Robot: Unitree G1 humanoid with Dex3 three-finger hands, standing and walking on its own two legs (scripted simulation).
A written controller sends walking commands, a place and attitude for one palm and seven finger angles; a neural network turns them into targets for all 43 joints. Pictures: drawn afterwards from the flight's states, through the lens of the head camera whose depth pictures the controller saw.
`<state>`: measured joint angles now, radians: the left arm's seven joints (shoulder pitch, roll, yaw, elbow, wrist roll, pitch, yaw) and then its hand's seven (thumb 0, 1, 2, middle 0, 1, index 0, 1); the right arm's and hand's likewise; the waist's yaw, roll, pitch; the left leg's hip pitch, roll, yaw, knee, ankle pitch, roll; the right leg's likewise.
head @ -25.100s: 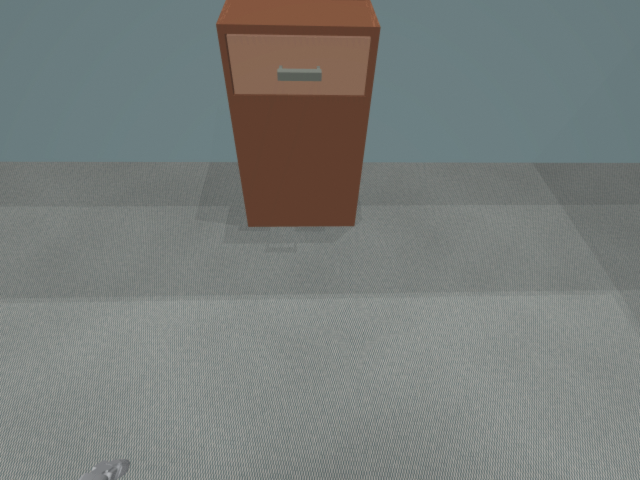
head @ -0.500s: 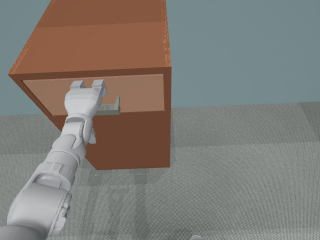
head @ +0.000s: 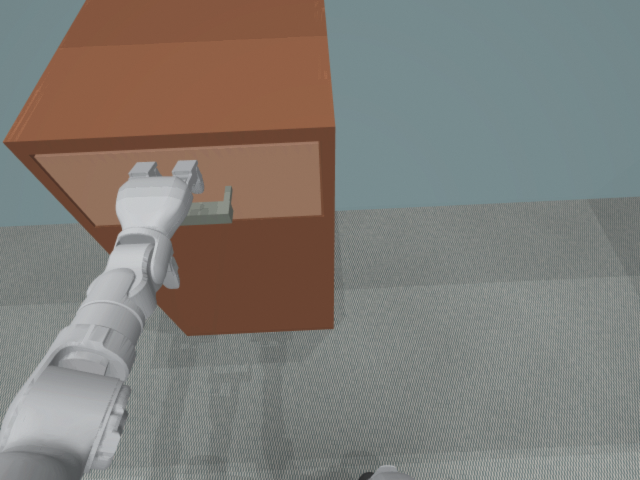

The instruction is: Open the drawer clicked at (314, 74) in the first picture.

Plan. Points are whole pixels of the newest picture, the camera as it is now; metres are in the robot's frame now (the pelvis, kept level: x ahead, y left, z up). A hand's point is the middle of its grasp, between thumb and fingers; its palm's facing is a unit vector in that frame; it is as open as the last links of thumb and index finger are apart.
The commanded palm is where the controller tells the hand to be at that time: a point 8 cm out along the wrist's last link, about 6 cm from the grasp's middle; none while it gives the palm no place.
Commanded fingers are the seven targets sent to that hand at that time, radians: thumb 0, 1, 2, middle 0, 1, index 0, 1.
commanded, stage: re-aim the fingers above the handle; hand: left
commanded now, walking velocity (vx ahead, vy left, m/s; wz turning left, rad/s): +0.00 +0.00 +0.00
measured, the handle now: (191, 203) +0.53 +0.22 -0.04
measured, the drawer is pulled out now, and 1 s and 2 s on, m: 0.00 0.00 0.00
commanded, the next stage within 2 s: lower the fingers behind the handle in 1.26 s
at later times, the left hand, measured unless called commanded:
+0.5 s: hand (169, 231) +0.44 +0.22 +0.02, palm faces -0.05 -0.02 -1.00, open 13.8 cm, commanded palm +0.43 +0.22 +0.08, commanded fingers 0.00 -0.50 0.30 -0.30 -1.20 -0.30 -1.20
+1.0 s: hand (183, 226) +0.44 +0.20 +0.02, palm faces -0.02 -0.04 -1.00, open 13.8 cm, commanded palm +0.43 +0.23 +0.08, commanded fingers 0.00 -0.50 0.30 -0.30 -1.20 -0.30 -1.20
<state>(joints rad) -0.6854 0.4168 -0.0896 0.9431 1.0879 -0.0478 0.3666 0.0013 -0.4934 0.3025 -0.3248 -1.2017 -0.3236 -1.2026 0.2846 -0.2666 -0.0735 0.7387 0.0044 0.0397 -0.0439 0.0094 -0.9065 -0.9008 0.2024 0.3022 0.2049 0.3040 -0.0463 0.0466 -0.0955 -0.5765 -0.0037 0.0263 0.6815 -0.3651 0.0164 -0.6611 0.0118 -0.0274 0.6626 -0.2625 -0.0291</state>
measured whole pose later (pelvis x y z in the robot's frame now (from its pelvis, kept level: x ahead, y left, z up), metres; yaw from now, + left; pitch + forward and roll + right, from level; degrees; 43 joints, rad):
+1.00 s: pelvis +0.01 +0.01 +0.00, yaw -1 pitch +15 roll +0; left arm -0.62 0.39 -0.06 0.86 1.11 -0.11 0.35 0.00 -0.49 0.30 -0.33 -1.20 -0.32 -1.20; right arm 0.28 -0.25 -0.05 0.71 -0.01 0.06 -0.04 0.01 -0.91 -0.90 0.20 0.30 0.21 0.30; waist -0.05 0.04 -0.11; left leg -0.56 -0.01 0.04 0.69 -0.39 0.02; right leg -0.66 0.01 -0.01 0.68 -0.28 -0.02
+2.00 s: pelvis -0.01 +0.01 -0.03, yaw -1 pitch +21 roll +0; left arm -0.74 0.40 -0.03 1.05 1.14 0.00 0.51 0.00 -0.49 0.30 -0.32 -1.20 -0.32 -1.20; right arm 0.28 -0.27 -0.07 0.75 -0.03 0.04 0.00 0.01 -0.91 -0.90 0.20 0.30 0.20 0.30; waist -0.08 0.04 -0.14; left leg -0.79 0.00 0.05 0.87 -0.44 0.03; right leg -0.88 0.01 -0.01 0.84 -0.32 -0.02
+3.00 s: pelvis -0.01 +0.01 -0.04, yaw -1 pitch +23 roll +0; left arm -0.76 0.45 -0.06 1.00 1.09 -0.03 0.41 0.00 -0.49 0.30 -0.19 -1.21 -0.23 -1.15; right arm 0.33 -0.25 -0.04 0.72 -0.01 0.04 -0.02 0.01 -0.91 -0.90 0.20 0.30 0.21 0.30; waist -0.08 0.04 -0.16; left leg -0.89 0.00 0.05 0.96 -0.47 0.03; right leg -0.97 0.01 -0.01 0.92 -0.34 -0.02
